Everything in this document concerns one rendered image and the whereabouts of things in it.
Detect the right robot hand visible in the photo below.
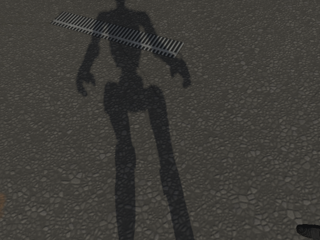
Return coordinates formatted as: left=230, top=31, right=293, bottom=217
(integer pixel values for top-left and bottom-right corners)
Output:
left=296, top=224, right=320, bottom=240

